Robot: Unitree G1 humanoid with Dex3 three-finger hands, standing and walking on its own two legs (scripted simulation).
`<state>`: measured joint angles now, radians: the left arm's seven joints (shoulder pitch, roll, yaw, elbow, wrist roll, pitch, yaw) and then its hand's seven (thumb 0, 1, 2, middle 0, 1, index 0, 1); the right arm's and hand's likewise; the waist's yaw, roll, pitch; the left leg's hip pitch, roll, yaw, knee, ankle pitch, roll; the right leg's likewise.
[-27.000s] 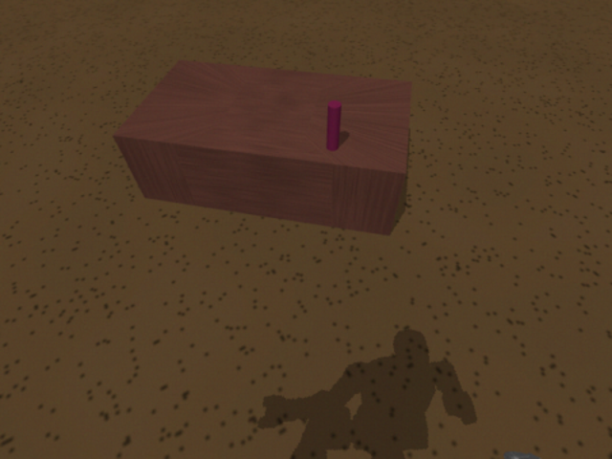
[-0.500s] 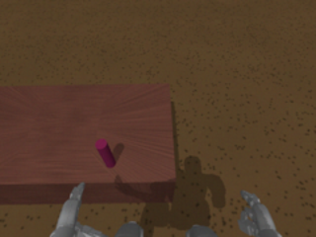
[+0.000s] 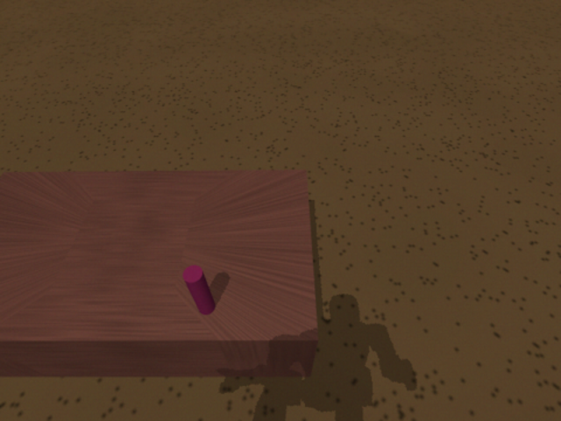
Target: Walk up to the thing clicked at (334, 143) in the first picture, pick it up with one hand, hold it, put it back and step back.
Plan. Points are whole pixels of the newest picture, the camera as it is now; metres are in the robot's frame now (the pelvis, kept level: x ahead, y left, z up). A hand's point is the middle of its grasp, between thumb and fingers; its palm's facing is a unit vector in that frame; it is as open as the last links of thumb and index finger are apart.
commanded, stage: stand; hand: left
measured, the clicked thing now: (200, 291) +0.44 +0.23 -0.31
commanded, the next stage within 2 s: step back in 1.90 s
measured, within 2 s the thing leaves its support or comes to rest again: neither
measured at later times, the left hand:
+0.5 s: hand out of the picture +0.03 +0.25 -0.15, palm faces +0.00 -0.94 -0.35, open 7.4 cm
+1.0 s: hand out of the picture +0.07 +0.25 -0.14, palm faces -0.01 -0.94 -0.34, open 7.4 cm
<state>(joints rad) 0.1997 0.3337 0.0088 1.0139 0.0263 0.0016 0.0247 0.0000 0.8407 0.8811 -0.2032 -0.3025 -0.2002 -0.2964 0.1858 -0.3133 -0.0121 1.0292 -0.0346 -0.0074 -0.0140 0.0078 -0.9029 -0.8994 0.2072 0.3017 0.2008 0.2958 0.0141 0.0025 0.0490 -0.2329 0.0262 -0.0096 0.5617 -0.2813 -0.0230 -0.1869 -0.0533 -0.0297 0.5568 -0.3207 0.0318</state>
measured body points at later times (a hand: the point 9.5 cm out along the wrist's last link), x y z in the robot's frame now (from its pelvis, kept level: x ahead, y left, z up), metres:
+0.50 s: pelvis -0.01 +0.00 +0.01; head -0.02 -0.01 +0.46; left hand +0.03 +0.30 -0.12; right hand +0.04 -0.30 -0.13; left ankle +0.01 +0.13 -0.73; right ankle -0.01 -0.14 -0.73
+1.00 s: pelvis +0.00 +0.00 +0.02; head +0.00 +0.00 +0.47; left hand +0.07 +0.30 -0.12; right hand +0.07 -0.30 -0.12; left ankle +0.01 +0.14 -0.73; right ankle -0.01 -0.14 -0.73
